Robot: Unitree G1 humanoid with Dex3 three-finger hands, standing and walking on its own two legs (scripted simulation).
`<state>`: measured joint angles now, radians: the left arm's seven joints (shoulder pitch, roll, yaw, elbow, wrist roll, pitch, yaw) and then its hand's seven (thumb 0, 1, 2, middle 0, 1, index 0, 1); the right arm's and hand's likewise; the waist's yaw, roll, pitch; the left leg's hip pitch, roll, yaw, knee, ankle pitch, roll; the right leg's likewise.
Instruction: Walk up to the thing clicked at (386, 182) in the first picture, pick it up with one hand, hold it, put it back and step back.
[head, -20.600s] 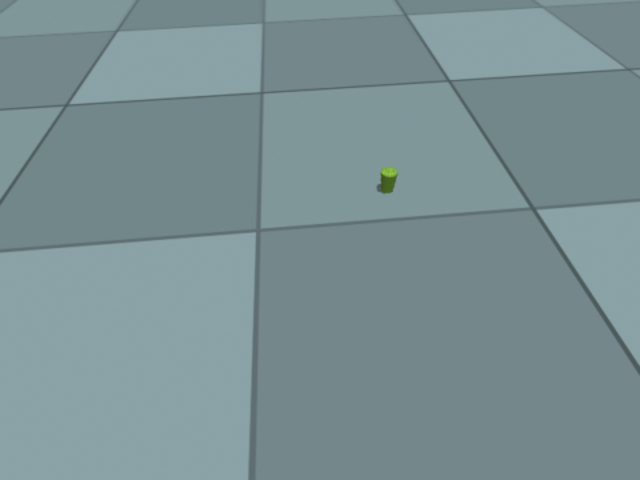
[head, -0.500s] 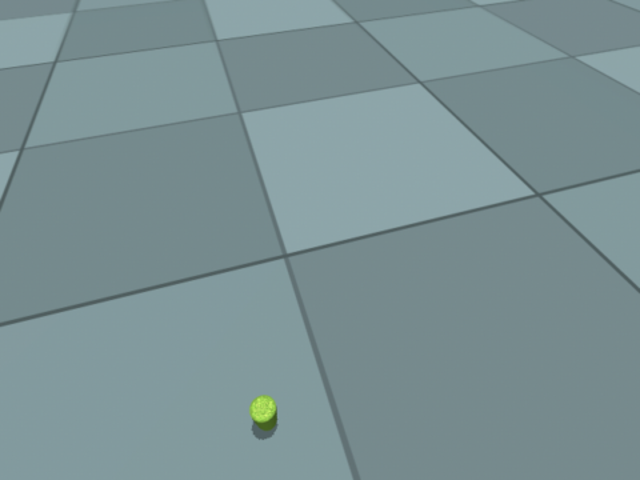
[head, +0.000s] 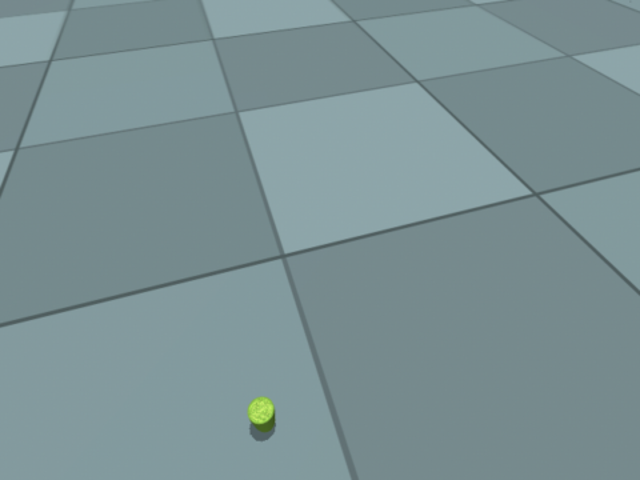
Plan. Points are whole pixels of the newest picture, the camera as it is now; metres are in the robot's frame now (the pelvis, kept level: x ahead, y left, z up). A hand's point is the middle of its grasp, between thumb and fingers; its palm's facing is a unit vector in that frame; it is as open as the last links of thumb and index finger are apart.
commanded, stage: stand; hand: left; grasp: from above
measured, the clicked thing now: (263, 416) +0.47 +0.20 -0.73
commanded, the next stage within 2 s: rise first in 0.76 s
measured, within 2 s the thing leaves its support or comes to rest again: neither
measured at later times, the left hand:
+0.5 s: hand out of the picture +0.08 +0.25 -0.16, palm faces -0.02 -0.94 -0.34, open 7.4 cm
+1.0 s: hand out of the picture +0.12 +0.25 -0.16, palm faces +0.05 -0.94 -0.33, open 7.9 cm
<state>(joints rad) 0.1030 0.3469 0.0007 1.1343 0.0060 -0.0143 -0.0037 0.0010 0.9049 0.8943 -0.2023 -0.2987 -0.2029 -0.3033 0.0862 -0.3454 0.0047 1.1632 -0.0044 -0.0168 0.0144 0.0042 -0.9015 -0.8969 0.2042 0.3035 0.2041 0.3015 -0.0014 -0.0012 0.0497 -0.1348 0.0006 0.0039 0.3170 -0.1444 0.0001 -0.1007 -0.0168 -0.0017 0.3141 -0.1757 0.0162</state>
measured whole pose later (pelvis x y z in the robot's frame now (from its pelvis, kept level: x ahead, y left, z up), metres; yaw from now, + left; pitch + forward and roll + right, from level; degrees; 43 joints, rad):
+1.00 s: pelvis -0.01 +0.00 -0.01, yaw +1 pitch +2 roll +0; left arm 0.02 0.33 0.07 1.08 -0.01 -0.03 0.01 0.00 0.76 0.92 -0.19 -0.44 -0.18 -0.45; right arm 0.17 -0.32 0.01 0.91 0.05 -0.06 -0.03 0.01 -0.93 -0.91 0.20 0.30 0.20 0.30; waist 0.00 0.00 0.06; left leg -0.30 0.00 -0.01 0.47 -0.20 0.01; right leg -0.26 -0.02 -0.01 0.45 -0.23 0.02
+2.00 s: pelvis +0.00 +0.01 -0.11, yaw +0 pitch +20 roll -3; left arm 0.31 0.33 0.11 0.34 0.24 0.26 0.01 -0.01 -0.49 0.94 -0.06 -1.08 -0.08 -1.07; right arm 0.21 -0.23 -0.02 0.53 0.01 -0.17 -0.03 0.01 -0.89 -0.90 0.20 0.30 0.20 0.30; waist -0.03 0.02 -0.13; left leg -1.03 0.02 -0.03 1.23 -0.55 0.01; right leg -0.96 0.01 -0.03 1.18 -0.57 0.02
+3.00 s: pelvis -0.09 +0.00 -0.38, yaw -5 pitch +34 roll -6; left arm -0.74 0.64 0.08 1.20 1.09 -0.20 0.26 -0.01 -0.48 0.99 -0.14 -0.96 -0.13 -0.98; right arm 0.16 -0.26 -0.02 0.77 -0.05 -0.08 0.07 0.01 -0.89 -0.90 0.20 0.30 0.20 0.30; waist -0.12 0.01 -0.13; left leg -2.13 0.03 -0.09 2.17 -0.63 0.00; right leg -2.05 0.03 -0.06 2.12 -0.67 0.02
